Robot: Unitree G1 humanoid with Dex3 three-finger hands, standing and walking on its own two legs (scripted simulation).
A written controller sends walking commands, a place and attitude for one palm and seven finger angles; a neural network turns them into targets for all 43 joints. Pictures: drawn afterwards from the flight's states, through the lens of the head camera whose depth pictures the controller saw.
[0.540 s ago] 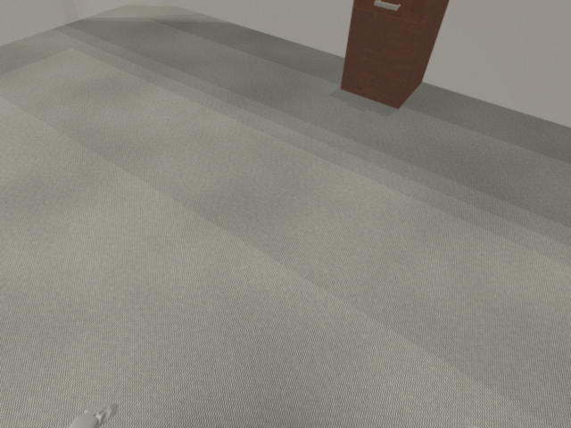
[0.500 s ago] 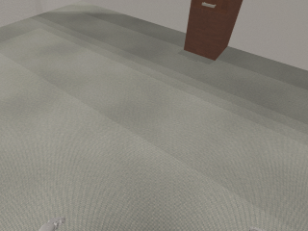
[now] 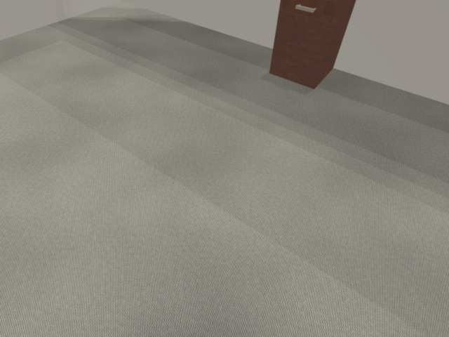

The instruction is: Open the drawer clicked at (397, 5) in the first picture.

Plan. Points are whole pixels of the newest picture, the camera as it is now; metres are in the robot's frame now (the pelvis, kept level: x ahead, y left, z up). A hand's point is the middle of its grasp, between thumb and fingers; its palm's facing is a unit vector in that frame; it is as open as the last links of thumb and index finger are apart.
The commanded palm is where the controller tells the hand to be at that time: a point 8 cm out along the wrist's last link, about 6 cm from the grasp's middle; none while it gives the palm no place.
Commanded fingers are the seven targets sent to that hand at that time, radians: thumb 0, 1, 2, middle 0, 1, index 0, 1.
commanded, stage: stand and wait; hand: left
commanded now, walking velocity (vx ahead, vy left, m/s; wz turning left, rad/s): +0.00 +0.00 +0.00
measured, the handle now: (306, 8) +2.23 -0.45 -0.19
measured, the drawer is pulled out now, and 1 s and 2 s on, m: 0.00 0.00 0.00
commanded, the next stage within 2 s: look at it before walking up in 0.56 s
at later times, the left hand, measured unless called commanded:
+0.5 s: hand out of the picture +0.06 +0.24 -0.15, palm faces -0.03 -0.94 -0.34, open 7.3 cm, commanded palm none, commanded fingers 0.00 0.90 0.90 -0.20 -0.30 -0.20 -0.30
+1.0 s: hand out of the picture +0.05 +0.24 -0.15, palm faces -0.04 -0.94 -0.34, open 7.3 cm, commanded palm none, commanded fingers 0.00 0.90 0.90 -0.20 -0.30 -0.20 -0.30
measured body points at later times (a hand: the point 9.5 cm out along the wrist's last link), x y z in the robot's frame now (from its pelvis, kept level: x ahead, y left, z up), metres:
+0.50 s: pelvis -0.02 -0.01 +0.00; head -0.02 -0.01 +0.45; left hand +0.06 +0.29 -0.13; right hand +0.06 -0.31 -0.13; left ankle -0.02 +0.11 -0.74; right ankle -0.02 -0.13 -0.74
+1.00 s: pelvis -0.02 -0.01 +0.00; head -0.01 -0.01 +0.45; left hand +0.06 +0.29 -0.13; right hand +0.06 -0.31 -0.13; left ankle -0.02 +0.11 -0.74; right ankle -0.02 -0.13 -0.74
